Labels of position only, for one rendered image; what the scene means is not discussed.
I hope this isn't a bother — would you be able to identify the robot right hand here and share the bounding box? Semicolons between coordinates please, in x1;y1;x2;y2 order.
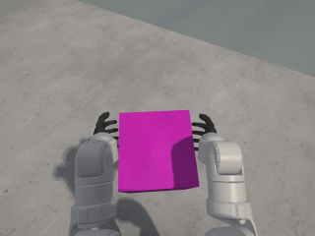
191;113;217;151

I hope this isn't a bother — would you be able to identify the robot right forearm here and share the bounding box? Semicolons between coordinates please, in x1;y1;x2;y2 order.
198;132;258;236

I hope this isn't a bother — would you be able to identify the robot left hand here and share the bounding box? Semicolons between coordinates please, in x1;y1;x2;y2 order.
94;112;119;148

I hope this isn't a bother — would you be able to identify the carton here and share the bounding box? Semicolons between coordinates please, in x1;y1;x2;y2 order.
118;110;200;194

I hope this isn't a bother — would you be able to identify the robot right upper arm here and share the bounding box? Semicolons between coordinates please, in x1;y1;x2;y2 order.
205;225;255;236

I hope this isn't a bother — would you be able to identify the robot left forearm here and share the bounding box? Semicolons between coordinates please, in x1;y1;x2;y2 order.
68;132;119;236

